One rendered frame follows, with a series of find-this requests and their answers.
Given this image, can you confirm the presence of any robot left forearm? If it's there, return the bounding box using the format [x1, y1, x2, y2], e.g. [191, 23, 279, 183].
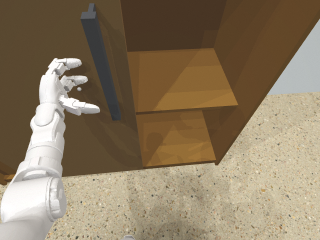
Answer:
[0, 103, 66, 223]

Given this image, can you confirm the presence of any handle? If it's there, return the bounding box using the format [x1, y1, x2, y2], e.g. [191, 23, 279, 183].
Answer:
[80, 3, 121, 121]

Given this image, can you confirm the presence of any wardrobe door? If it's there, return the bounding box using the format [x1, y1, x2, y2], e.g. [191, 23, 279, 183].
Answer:
[0, 161, 17, 175]
[0, 0, 143, 177]

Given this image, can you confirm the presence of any left robot upper arm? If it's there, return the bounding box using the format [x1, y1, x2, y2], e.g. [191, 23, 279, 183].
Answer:
[0, 176, 67, 240]

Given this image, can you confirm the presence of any left robot hand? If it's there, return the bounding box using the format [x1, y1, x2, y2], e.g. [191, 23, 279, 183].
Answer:
[39, 58, 100, 116]

